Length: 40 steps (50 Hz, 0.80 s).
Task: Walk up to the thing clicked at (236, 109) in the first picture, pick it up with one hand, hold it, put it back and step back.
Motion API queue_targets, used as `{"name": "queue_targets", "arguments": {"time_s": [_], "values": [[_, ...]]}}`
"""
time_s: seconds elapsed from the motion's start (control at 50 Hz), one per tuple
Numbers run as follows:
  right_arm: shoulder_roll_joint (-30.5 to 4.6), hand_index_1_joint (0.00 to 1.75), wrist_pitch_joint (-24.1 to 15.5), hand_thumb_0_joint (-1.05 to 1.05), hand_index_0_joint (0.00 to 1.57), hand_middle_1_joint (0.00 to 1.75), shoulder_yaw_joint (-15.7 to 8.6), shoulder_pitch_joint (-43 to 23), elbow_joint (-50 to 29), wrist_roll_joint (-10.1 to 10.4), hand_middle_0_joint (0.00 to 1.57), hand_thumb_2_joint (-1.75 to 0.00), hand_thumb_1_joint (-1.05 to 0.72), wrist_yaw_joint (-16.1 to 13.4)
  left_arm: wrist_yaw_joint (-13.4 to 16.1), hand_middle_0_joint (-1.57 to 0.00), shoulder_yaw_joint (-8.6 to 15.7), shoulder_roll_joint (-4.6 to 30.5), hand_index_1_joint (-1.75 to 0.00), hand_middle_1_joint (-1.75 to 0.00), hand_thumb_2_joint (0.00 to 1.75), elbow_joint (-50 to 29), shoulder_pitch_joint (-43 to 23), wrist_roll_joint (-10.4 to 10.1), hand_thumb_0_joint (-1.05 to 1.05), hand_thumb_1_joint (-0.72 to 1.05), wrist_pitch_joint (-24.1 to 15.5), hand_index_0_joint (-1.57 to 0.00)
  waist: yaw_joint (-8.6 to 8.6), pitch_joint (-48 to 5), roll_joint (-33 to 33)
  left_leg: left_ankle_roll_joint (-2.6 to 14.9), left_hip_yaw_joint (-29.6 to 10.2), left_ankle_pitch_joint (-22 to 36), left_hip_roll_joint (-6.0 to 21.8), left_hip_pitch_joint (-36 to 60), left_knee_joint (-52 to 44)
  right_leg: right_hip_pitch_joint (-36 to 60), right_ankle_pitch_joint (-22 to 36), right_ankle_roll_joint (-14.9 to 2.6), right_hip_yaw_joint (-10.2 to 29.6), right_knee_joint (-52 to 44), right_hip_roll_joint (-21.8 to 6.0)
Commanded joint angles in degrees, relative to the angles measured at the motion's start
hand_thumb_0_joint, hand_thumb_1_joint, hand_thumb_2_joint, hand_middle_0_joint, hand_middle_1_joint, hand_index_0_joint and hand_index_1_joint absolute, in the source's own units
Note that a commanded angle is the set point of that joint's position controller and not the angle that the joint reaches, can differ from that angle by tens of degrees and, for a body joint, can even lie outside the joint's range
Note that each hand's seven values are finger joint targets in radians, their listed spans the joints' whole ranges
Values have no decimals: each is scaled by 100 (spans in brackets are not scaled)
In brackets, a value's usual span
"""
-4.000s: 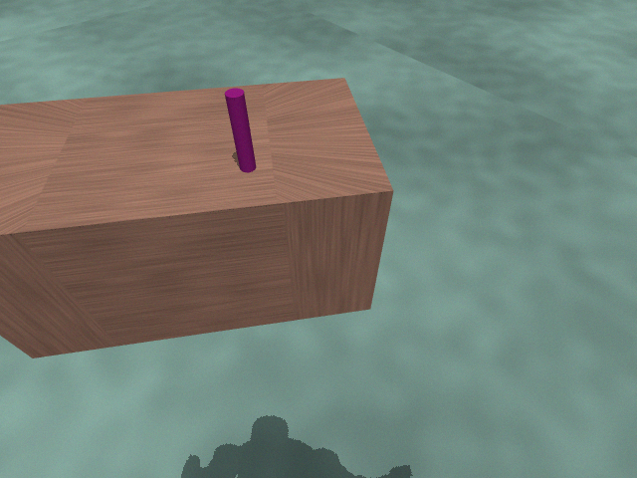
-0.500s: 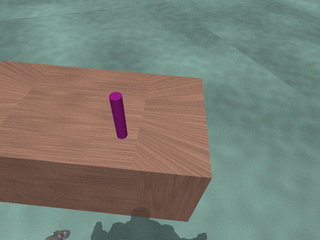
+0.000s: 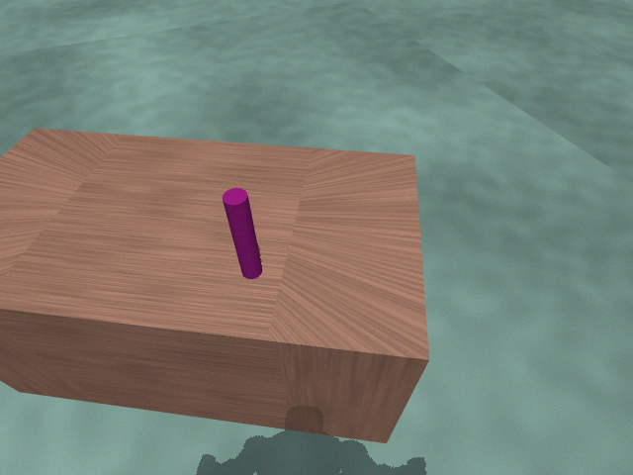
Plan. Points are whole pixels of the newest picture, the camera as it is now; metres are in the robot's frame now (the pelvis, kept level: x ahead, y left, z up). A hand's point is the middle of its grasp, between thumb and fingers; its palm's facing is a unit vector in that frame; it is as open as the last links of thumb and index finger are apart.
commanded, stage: walk up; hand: left
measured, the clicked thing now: (244, 237) +0.53 +0.19 -0.07
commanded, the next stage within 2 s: stand in 0.32 s
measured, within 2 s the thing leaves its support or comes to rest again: neither
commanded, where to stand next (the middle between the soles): +0.06 +0.00 m, yaw -3 degrees
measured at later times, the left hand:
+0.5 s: hand out of the picture +0.10 +0.25 -0.16, palm faces -0.03 -0.94 -0.34, open 7.3 cm
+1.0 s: hand out of the picture +0.06 +0.25 -0.16, palm faces -0.04 -0.94 -0.34, open 7.3 cm
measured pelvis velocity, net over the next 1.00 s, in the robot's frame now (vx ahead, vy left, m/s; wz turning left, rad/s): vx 0.00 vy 0.00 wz -0.01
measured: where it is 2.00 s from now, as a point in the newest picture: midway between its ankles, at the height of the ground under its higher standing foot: outside the picture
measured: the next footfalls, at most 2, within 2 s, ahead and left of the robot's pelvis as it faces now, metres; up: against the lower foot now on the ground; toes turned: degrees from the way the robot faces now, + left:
none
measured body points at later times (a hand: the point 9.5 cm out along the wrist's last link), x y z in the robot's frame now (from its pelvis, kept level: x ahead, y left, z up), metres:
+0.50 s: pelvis +0.01 +0.00 +0.00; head +0.02 +0.00 +0.45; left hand +0.10 +0.30 -0.13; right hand +0.09 -0.30 -0.13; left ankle +0.03 +0.12 -0.75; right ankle -0.02 -0.14 -0.75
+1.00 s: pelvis +0.00 +0.00 +0.00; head +0.01 +0.00 +0.45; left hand +0.07 +0.30 -0.13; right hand +0.08 -0.31 -0.13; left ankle +0.03 +0.12 -0.75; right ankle -0.02 -0.14 -0.75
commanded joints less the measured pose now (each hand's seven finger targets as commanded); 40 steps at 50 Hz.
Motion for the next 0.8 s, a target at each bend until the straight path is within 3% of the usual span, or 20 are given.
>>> {"name": "queue_targets", "arguments": {"time_s": [0.0,0.28,0.3,0.34,0.54,0.68,0.78], "values": [[-1170,30,-125,0,20,30,-202,-296,-354,18,20,-90,-90,-57,86,-20,250,1243,-30,-30,90,-405,-384,-44,0,90,-118,-20,-69,-483,-220,176,-418,809,565,304,-265,-66,642,-241,381,-336,-526],[-1144,30,-119,0,20,30,-222,-224,-366,2,20,-90,-90,-101,106,-20,280,1192,-30,-30,90,-488,-447,-39,0,90,-58,-20,-82,-500,-109,183,-375,1033,602,226,-354,190,856,-253,311,-274,-508],[-1198,30,-155,0,20,30,-193,-305,-431,-5,20,-90,-90,-123,116,-20,276,1190,-30,-30,90,-491,-349,-49,0,90,-44,-20,-20,-375,-117,170,-480,1548,696,266,-330,103,1099,-241,407,-222,-570],[-1239,30,-174,0,20,30,-196,-272,-428,14,20,-90,-90,-129,108,-20,262,1156,-30,-30,90,-487,-272,-53,0,90,-41,-20,-29,-432,-76,188,-453,1635,713,368,-264,102,1106,-216,388,-278,-567],[-1229,30,-182,0,20,30,-155,-236,-452,10,20,-90,-90,-127,77,-20,256,1159,-30,-30,90,-580,-342,-49,0,90,-15,-20,-75,-511,-30,140,-425,1115,684,322,-383,118,782,-259,443,-338,-568],[-1229,30,-182,0,20,30,-148,-224,-447,10,20,-90,-90,-113,68,-20,247,1211,-30,-30,90,-593,-302,-55,0,90,-28,-20,-81,-436,-157,159,-432,1058,703,421,-392,-28,664,-268,458,-357,-555],[-1258,30,-170,0,20,30,-152,-204,-440,15,20,-90,-90,-105,54,-20,232,1189,-30,-30,90,-579,-215,-39,0,90,-18,-20,-95,-284,-123,150,-438,484,654,269,-493,-131,327,-270,474,-462,-528]]}}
